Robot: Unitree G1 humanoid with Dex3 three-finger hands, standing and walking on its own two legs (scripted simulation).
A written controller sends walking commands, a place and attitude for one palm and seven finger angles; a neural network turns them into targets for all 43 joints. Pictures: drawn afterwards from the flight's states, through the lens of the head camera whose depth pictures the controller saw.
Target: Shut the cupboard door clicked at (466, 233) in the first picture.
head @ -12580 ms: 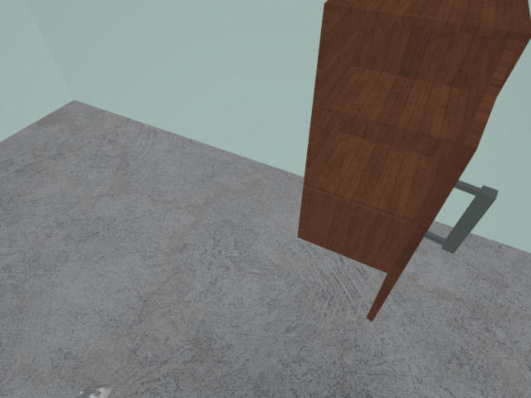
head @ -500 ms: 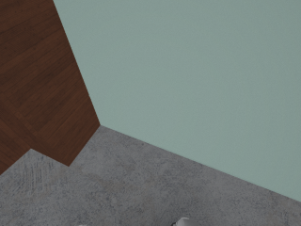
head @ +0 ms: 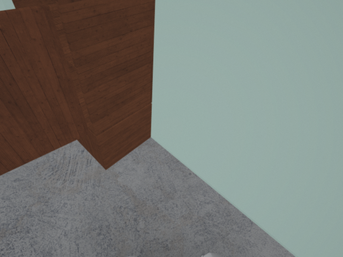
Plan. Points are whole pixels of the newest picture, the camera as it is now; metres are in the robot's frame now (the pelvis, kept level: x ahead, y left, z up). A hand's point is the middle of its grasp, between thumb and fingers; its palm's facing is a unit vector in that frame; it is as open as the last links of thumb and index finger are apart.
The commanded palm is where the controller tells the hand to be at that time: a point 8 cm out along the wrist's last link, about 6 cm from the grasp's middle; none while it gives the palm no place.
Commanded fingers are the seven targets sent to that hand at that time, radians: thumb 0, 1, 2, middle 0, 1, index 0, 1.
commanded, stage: turn to face it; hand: left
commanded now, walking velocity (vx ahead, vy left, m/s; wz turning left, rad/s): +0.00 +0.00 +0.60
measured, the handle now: out of the picture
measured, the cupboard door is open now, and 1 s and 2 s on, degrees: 82 82 82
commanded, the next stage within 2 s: take the last steps up to it in 1.24 s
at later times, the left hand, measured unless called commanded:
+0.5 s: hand out of the picture +0.01 +0.17 -0.13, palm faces +0.32 -0.89 -0.31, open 7.4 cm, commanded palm none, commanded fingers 0.00 0.90 0.90 -0.20 -0.30 -0.20 -0.30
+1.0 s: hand out of the picture -0.12 +0.21 -0.15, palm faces +0.59 -0.76 -0.28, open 7.4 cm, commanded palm none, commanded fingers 0.00 0.90 0.90 -0.20 -0.30 -0.20 -0.30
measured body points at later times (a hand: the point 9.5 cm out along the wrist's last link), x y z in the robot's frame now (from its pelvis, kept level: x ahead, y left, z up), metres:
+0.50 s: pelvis -0.01 -0.05 +0.02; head +0.03 -0.07 +0.46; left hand -0.01 +0.22 -0.11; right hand +0.12 -0.28 -0.15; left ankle -0.01 +0.08 -0.66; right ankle +0.01 -0.16 -0.72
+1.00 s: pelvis -0.04 -0.02 +0.02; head -0.01 +0.02 +0.47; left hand -0.15 +0.25 -0.13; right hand +0.19 -0.17 -0.11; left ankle -0.10 +0.07 -0.72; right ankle +0.03 -0.15 -0.64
